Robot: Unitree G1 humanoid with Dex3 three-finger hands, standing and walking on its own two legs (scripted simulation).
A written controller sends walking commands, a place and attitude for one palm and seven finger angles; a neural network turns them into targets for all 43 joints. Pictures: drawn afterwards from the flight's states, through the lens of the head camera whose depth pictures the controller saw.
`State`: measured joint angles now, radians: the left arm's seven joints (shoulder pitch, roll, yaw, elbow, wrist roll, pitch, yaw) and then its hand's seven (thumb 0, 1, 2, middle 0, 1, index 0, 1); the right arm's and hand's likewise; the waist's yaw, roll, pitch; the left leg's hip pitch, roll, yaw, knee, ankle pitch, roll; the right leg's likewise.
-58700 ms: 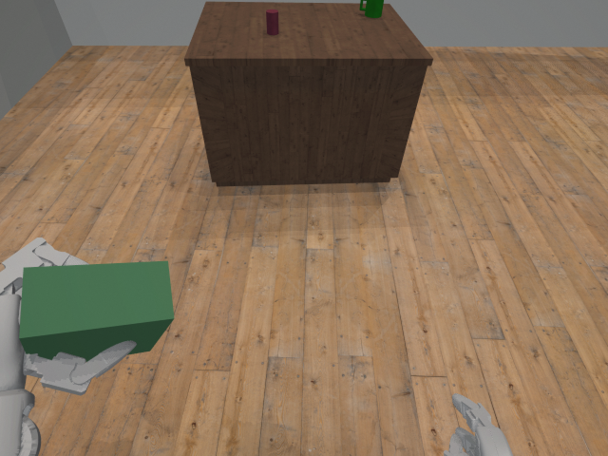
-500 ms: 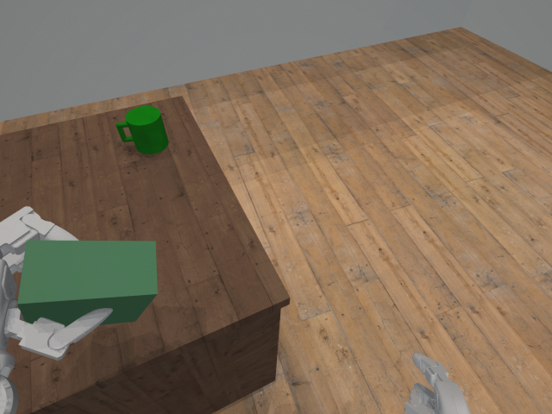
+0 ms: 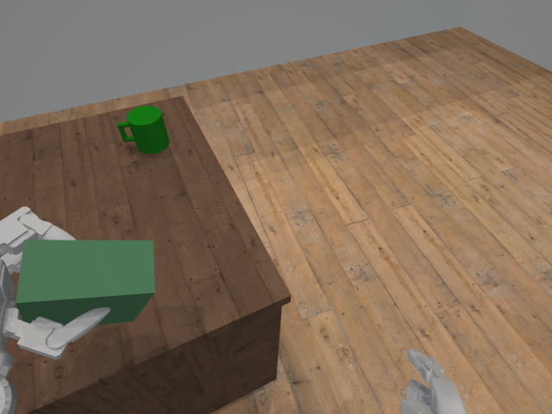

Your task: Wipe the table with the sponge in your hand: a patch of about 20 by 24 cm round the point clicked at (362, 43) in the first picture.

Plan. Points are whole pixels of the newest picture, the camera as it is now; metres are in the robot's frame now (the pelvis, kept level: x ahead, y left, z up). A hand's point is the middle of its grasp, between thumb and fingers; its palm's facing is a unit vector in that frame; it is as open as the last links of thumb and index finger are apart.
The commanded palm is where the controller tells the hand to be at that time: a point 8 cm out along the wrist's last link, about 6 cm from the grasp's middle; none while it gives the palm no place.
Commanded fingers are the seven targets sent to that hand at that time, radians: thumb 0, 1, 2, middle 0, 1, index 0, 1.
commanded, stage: shuffle to correct the standing spot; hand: left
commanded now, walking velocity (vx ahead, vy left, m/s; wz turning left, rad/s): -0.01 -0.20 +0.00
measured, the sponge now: (106, 286) +0.23 +0.21 +0.13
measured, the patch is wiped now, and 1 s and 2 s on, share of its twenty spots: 0.00 0.00 0.00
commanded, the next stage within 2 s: come to a stop and stand still in 0.20 s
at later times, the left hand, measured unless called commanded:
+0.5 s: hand (21, 250) +0.24 +0.28 +0.18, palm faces +0.42 -0.80 -0.44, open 9.8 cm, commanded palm +0.16 +0.28 +0.18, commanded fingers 0.00 0.10 1.30 -1.20 -1.60 -1.20 -1.60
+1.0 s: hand out of the picture +0.23 +0.31 +0.16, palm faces +0.34 -0.88 -0.32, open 9.8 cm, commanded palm +0.17 +0.35 +0.18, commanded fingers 0.00 0.10 1.30 -1.20 -1.60 -1.20 -1.60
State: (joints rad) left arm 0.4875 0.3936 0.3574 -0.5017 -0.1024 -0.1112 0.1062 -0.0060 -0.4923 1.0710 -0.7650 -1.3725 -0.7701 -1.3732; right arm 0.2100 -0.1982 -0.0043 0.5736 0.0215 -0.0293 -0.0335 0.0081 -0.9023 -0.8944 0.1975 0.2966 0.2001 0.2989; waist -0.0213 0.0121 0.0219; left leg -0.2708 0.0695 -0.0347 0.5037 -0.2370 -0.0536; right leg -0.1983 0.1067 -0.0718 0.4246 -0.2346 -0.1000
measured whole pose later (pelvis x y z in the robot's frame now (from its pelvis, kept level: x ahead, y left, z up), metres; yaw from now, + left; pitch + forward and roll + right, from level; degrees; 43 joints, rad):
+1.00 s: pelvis +0.00 +0.08 +0.00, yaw -1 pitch +0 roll -1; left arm 0.39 0.35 0.32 -0.45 -0.03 -0.21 0.10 -0.01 -0.49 1.07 -0.76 -1.38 -0.77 -1.38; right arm 0.19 -0.17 0.04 0.58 -0.01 -0.15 -0.02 0.01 -0.90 -0.89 0.20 0.30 0.20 0.30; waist 0.02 -0.04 0.01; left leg -0.23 -0.04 0.04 0.45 -0.22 0.06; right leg -0.18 0.00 -0.01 0.41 -0.22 0.01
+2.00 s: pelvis +0.00 +0.06 +0.01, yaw -1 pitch +0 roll -1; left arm 0.44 0.35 0.32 -0.44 -0.04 -0.17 0.11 -0.01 -0.50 1.07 -0.77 -1.38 -0.77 -1.38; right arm 0.22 -0.21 0.01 0.59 0.01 -0.11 -0.05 0.01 -0.90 -0.89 0.20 0.30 0.20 0.30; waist 0.01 0.00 0.02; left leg -0.23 -0.02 0.02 0.44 -0.20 0.04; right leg -0.17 0.02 -0.03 0.36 -0.20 -0.01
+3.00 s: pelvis -0.01 +0.09 +0.00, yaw -1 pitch -1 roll -2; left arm 0.39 0.37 0.35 -0.47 -0.03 -0.20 0.07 -0.01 -0.51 1.08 -0.77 -1.38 -0.78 -1.38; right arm 0.22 -0.19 0.05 0.57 0.01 -0.12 -0.04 0.01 -0.90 -0.89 0.20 0.30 0.20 0.30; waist 0.04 -0.04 0.03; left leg -0.24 -0.04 0.04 0.46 -0.21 0.07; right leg -0.18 -0.01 -0.02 0.39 -0.20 0.02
